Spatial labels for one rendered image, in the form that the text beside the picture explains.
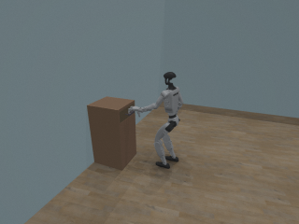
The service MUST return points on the right robot shin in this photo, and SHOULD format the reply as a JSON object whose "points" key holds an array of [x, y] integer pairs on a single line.
{"points": [[169, 147]]}

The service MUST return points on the drawer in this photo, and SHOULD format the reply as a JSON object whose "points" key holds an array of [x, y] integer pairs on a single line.
{"points": [[125, 111]]}

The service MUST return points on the robot right forearm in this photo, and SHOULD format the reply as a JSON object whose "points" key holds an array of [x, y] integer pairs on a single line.
{"points": [[179, 106]]}

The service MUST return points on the robot left hand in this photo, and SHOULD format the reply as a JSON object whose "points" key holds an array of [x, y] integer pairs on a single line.
{"points": [[134, 108]]}

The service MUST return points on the handle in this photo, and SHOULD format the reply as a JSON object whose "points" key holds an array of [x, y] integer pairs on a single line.
{"points": [[131, 112]]}

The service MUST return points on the robot torso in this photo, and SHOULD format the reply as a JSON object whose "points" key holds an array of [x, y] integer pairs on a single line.
{"points": [[171, 106]]}

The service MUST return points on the right robot upper arm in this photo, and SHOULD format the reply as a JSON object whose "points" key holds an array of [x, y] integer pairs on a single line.
{"points": [[180, 100]]}

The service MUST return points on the cabinet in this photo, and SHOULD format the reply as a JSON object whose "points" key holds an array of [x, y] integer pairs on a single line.
{"points": [[114, 142]]}

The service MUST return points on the robot left forearm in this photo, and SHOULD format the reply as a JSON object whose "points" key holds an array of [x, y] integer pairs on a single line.
{"points": [[146, 108]]}

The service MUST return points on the left robot upper arm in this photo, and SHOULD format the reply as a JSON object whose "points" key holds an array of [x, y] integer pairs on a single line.
{"points": [[163, 95]]}

